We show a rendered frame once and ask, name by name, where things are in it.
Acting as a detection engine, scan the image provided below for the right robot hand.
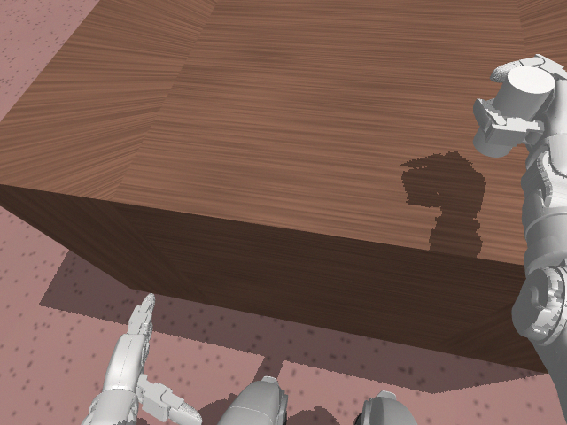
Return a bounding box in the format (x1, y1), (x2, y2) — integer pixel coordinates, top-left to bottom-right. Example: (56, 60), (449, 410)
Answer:
(473, 54), (567, 153)

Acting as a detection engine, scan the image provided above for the left robot hand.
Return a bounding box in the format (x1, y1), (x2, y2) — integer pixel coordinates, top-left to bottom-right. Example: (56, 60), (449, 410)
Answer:
(102, 293), (202, 425)

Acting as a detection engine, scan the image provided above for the right robot arm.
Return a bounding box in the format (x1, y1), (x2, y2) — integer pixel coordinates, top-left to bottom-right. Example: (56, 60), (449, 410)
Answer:
(512, 135), (567, 423)

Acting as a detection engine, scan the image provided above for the left robot arm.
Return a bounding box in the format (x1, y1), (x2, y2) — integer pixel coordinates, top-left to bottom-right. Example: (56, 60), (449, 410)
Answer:
(81, 389), (139, 425)

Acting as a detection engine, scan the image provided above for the can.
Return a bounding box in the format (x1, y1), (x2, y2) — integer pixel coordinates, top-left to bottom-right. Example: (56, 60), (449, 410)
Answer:
(473, 66), (555, 158)

